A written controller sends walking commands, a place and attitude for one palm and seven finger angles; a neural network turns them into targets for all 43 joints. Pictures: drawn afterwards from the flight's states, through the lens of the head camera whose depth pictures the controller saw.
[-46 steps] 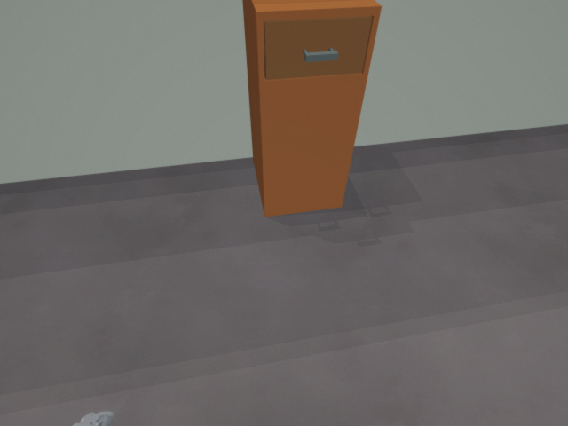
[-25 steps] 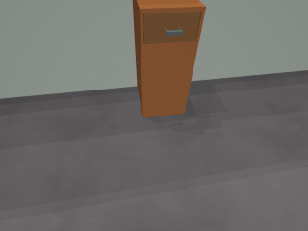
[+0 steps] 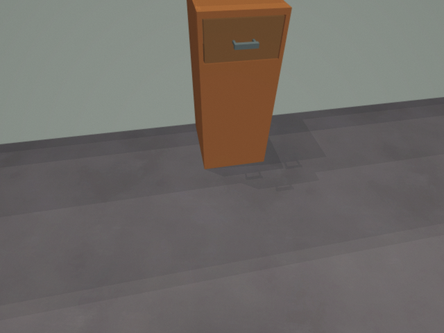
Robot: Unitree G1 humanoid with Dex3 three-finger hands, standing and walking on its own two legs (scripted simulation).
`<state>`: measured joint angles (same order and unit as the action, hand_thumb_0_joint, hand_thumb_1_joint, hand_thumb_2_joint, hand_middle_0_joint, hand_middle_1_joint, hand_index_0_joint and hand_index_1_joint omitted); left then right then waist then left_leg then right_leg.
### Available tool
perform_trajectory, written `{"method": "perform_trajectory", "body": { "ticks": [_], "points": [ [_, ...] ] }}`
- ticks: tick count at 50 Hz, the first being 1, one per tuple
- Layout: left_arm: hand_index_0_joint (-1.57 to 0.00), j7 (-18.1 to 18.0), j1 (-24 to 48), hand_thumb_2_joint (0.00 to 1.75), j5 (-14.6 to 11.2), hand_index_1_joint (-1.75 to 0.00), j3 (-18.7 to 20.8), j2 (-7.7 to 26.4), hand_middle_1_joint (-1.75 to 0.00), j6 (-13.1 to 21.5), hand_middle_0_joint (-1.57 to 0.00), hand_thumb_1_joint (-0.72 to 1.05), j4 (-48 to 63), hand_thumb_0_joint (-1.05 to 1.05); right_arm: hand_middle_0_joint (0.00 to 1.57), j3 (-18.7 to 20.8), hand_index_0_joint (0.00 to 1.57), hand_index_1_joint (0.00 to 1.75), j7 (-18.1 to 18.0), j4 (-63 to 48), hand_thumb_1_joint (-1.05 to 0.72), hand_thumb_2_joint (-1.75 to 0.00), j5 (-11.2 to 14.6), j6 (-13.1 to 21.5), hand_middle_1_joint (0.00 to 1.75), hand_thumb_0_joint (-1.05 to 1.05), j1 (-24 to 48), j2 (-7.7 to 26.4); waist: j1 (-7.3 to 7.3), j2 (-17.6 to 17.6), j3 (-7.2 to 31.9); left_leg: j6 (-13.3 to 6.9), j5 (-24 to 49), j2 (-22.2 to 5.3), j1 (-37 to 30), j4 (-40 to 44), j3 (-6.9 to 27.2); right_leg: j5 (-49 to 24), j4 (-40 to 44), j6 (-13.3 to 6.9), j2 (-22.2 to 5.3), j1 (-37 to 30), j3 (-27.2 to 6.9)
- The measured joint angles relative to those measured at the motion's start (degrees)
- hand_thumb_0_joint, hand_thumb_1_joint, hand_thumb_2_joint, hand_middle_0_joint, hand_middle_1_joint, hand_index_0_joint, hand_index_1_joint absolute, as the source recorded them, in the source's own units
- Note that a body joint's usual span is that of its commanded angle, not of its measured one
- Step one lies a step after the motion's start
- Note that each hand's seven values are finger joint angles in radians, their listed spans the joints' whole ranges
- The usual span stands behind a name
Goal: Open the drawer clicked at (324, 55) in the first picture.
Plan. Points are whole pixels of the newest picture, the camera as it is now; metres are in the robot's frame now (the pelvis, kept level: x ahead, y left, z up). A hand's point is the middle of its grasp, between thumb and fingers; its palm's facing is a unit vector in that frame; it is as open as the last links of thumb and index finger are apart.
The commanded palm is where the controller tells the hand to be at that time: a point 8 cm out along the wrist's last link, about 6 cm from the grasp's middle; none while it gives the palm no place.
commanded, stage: look at it before walking up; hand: left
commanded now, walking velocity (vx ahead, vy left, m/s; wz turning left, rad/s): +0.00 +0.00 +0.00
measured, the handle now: (245, 43) +1.20 -0.03 +0.01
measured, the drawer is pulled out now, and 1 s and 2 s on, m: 0.00 0.00 0.00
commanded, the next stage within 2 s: walk to a spot facing it in 0.52 s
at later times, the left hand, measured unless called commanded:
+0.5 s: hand out of the picture +0.07 +0.24 -0.16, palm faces -0.03 -0.94 -0.33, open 7.4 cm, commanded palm none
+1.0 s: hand out of the picture +0.06 +0.19 -0.18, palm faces -0.13 -0.95 -0.28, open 7.4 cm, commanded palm none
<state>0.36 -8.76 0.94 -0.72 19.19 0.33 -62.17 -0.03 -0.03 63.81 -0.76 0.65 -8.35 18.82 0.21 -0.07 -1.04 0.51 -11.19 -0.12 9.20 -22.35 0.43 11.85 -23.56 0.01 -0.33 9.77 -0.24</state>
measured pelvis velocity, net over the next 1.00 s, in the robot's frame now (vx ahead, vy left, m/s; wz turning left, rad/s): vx -0.01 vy -0.02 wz -0.16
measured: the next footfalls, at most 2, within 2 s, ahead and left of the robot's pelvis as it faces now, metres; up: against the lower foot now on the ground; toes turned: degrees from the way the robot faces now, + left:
left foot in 1.38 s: +0.05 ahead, +0.11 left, +0.00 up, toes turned -20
right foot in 1.86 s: +0.19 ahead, -0.24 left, +0.00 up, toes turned -46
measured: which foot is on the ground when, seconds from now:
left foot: down 0.00-0.98, up 1.00-1.00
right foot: down 0.00-1.00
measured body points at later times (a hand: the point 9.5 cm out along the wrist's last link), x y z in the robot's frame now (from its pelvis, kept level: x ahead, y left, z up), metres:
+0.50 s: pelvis +0.01 +0.00 +0.00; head +0.01 +0.00 +0.45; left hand +0.07 +0.29 -0.13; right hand +0.08 -0.30 -0.13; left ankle +0.01 +0.13 -0.74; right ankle +0.01 -0.12 -0.74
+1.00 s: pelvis -0.01 -0.02 -0.03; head +0.01 -0.04 +0.42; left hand +0.07 +0.24 -0.16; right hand +0.04 -0.28 -0.18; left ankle +0.01 +0.12 -0.74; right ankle +0.01 -0.11 -0.74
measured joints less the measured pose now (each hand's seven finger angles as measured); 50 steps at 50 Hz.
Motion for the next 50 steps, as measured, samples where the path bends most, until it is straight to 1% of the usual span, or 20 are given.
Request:
{"method": "perform_trajectory", "body": {
  "ticks": [32,35,39,44,46,48,49,50],
  "points": [
    [-0.20,0.0,-0.1,0.90,0.0,-0.30,0.0,0.2,-0.30,0.2,-0.20,0.91,-0.2,0.00,0.21,-0.2,0.20,0.30,-0.1,0.0,-0.91,-0.90,0.1,0.1,0.29,0.00,1.1,0.2,0.25,-0.2,-0.4,0.1,0.0,-0.3,-1.0,1.4,-0.1,-0.3,1.6,-0.1,0.3,-1.0,-0.1],
    [-0.20,0.1,-0.2,0.90,0.0,-0.30,0.2,0.1,-0.30,-0.1,-0.20,0.91,0.1,0.00,0.21,-0.1,0.20,0.30,-0.2,-0.2,-0.91,-0.90,0.0,0.1,0.29,0.00,1.2,0.1,0.60,-0.1,-0.6,0.2,-0.2,-0.4,-0.9,1.1,-0.6,-0.2,1.3,-0.1,0.4,-0.7,-0.6],
    [-0.20,-0.4,-1.3,0.90,0.0,-0.30,0.8,-0.7,-0.30,-1.5,-0.20,0.91,1.5,0.00,0.21,0.4,0.20,0.30,-1.0,-2.0,-0.91,-0.90,0.0,-0.5,0.29,0.00,1.4,-1.0,1.10,-0.2,-0.7,0.3,-1.7,-1.0,0.4,-1.4,-2.5,0.8,-1.9,-0.1,1.0,1.7,-2.5],
    [-0.20,0.1,-3.1,0.90,0.3,-0.30,1.6,-2.4,-0.30,-3.0,-0.20,0.91,4.0,0.00,0.21,1.2,0.20,0.30,-1.3,-5.4,-0.91,-0.90,-0.1,-1.3,0.29,0.00,0.6,-3.7,1.06,-0.9,-1.6,0.4,-4.3,-1.7,2.8,-6.2,-5.5,3.3,-9.1,-0.3,2.0,6.5,-5.3],
    [-0.20,0.4,-3.7,0.90,0.4,-0.30,1.9,-3.2,-0.30,-3.3,-0.20,0.91,5.2,0.00,0.21,1.5,0.20,0.30,-1.2,-6.3,-0.91,-0.90,-0.2,-1.5,0.29,0.00,0.3,-4.6,1.37,-1.3,-2.3,0.6,-5.5,-2.1,3.6,-8.5,-6.9,4.7,-13.2,-0.3,1.7,8.7,-4.4],
    [-0.20,0.7,-4.4,0.90,0.4,-0.30,2.3,-4.2,-0.30,-3.5,-0.20,0.91,6.2,0.00,0.21,1.9,0.20,0.30,-1.1,-7.0,-0.91,-0.90,-0.2,-1.8,0.29,0.00,-0.1,-5.2,1.70,-0.8,-3.1,1.0,-7.3,-3.0,4.4,-11.7,-8.2,6.6,-15.9,-0.4,1.4,9.8,-2.6],
    [-0.20,0.8,-4.7,0.90,0.5,-0.30,2.4,-5.1,-0.30,-3.3,-0.20,0.91,6.6,0.00,0.21,2.1,0.20,0.30,-1.0,-7.3,-0.91,-0.90,-0.2,-2.1,0.29,0.00,-0.3,-5.1,1.55,0.5,-3.5,1.4,-8.5,-4.2,5.3,-14.1,-7.9,6.9,-16.6,-1.3,2.3,9.9,-1.9],
    [-0.20,0.8,-5.1,0.90,0.8,-0.30,2.4,-5.7,-0.30,-2.9,-0.20,0.91,7.1,0.00,0.21,2.4,0.20,0.30,-1.0,-7.5,-0.91,-0.90,-0.2,-2.6,0.29,0.00,-0.5,-5.2,1.31,1.2,-3.5,1.7,-10.9,-4.6,7.1,-18.1,-7.2,7.0,-17.2,-2.5,2.9,10.4,-1.5]
  ]
}}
